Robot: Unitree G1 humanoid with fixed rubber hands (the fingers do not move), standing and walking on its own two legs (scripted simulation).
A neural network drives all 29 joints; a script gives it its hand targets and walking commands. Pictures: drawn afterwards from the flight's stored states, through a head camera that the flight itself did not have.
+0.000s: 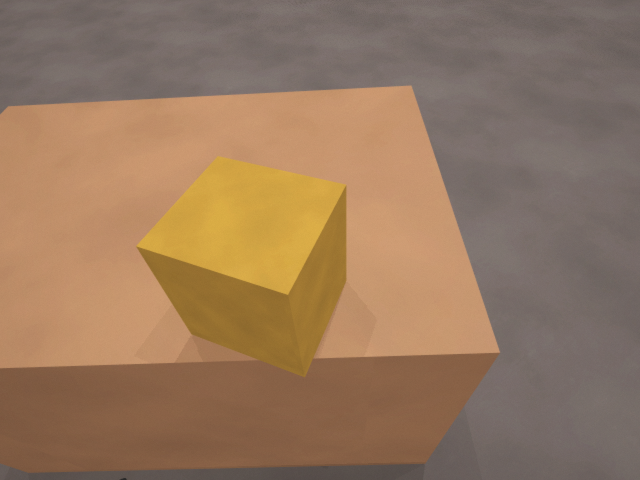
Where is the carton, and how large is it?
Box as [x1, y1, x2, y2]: [136, 156, 345, 376]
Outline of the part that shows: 217,156 136,246 192,334 304,376 345,282 345,184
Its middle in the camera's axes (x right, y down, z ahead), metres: -0.08 +0.04 +0.54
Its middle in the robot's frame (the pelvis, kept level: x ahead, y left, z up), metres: +0.39 +0.11 +0.05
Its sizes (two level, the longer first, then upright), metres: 0.187 0.172 0.206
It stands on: a pedestal, 0.69 m high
